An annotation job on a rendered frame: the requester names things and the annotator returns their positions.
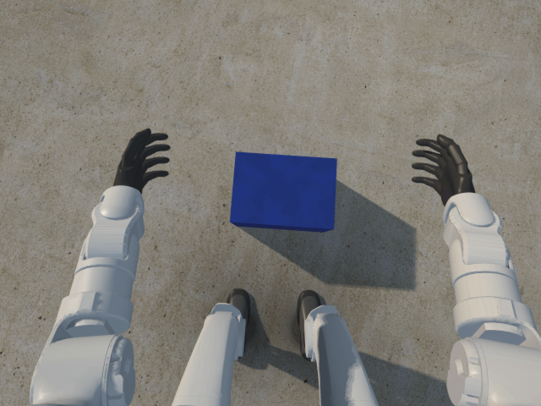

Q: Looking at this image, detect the right robot hand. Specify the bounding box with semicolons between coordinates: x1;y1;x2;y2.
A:
412;134;476;206

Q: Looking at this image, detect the robot left foot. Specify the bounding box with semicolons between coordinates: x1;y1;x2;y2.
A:
227;288;250;359

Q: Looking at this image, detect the carton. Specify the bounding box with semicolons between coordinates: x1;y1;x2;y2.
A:
230;152;337;233

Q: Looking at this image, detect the robot foot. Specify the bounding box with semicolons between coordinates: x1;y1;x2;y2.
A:
297;290;321;361
227;288;250;359

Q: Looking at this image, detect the robot left forearm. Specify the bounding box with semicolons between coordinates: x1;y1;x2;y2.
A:
30;185;145;405

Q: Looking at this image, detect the robot right upper arm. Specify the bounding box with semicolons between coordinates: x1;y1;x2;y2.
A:
446;337;541;406

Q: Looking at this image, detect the robot right foot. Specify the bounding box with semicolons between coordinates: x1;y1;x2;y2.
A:
297;290;321;361

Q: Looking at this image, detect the robot right forearm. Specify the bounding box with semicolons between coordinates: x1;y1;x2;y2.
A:
443;193;541;351

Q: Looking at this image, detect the left robot hand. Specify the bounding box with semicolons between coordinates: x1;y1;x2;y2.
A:
113;129;170;194

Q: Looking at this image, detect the robot left upper arm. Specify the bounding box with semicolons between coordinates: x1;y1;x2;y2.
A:
25;334;135;406

